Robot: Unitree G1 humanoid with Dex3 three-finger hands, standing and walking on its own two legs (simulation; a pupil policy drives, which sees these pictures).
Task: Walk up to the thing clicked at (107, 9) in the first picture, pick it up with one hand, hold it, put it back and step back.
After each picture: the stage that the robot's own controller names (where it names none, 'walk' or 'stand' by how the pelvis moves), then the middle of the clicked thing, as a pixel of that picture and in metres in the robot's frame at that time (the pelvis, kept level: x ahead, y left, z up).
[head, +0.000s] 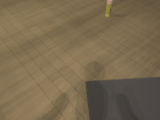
stand; (108, 8) +2.10 -0.40 -0.65
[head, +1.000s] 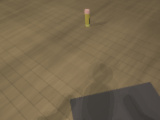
walk; (87, 18) +2.00 +0.05 -0.63
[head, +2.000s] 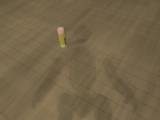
walk; (62, 37) +1.41 +0.28 -0.65
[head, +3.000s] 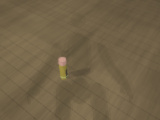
walk; (63, 68) +0.96 +0.21 -0.64
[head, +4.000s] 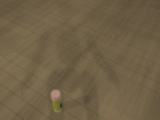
walk; (56, 101) +0.61 +0.18 -0.63
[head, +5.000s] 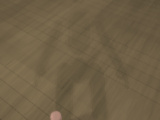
stand; out of the picture +0.43 +0.19 -0.63
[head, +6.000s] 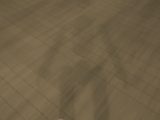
stand; out of the picture +0.40 +0.15 -0.65
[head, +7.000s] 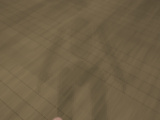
stand; out of the picture +0.43 +0.17 -0.66
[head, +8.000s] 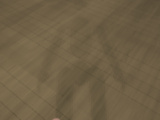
stand; out of the picture +0.42 +0.18 -0.66
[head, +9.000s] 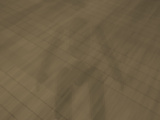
stand; out of the picture +0.41 +0.18 -0.66
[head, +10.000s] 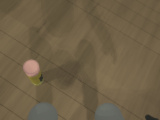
go down; (34, 74) +0.46 +0.21 -0.40
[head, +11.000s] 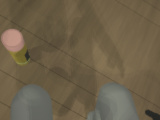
go down; (18, 50) +0.48 +0.24 -0.27
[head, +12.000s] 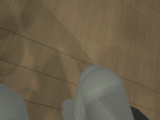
close in; out of the picture +0.46 +0.29 -0.16
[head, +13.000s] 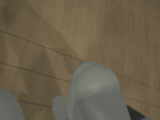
close; out of the picture +0.46 +0.30 -0.16
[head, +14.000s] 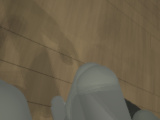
lift; out of the picture +0.42 +0.28 -0.17
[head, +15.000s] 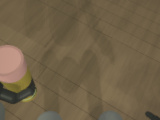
lift; (18, 80) +0.34 +0.19 +0.03
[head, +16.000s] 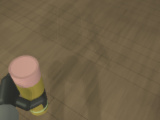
hold; (33, 90) +0.32 +0.16 +0.03
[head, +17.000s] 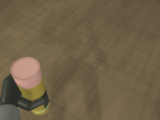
hold; (34, 90) +0.32 +0.16 +0.03
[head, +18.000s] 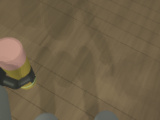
crouch; (19, 68) +0.39 +0.19 -0.03
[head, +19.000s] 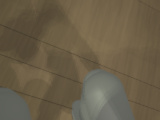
lower; out of the picture +0.48 +0.28 -0.10
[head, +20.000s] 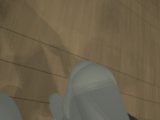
lower; out of the picture +0.45 +0.31 -0.17
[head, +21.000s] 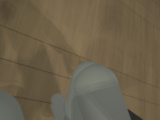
lower; out of the picture +0.45 +0.31 -0.17
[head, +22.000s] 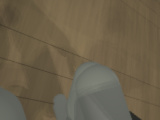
lower; out of the picture +0.44 +0.30 -0.16
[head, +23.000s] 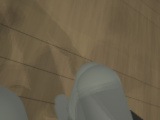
lower; out of the picture +0.43 +0.30 -0.16
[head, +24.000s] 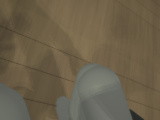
open; out of the picture +0.43 +0.28 -0.17
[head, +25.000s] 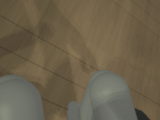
stand; out of the picture +0.44 +0.26 -0.19
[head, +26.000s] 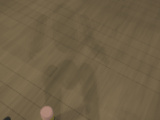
stand; (48, 118) +0.40 +0.18 -0.55
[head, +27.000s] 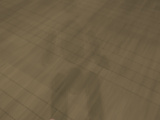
stand; out of the picture +0.40 +0.18 -0.60
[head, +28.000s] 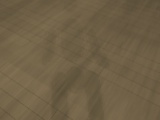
stand; out of the picture +0.39 +0.18 -0.60
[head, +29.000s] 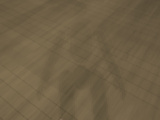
stand; out of the picture +0.42 +0.16 -0.65
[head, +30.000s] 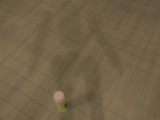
walk; (61, 102) +0.50 +0.18 -0.63
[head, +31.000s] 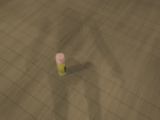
walk; (61, 65) +0.81 +0.16 -0.63
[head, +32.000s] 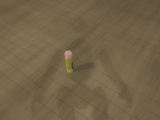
stand; (69, 62) +1.05 +0.17 -0.64
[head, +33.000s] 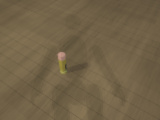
stand; (62, 63) +1.04 +0.19 -0.66
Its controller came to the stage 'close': yes
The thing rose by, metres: 0.69
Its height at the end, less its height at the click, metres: +0.00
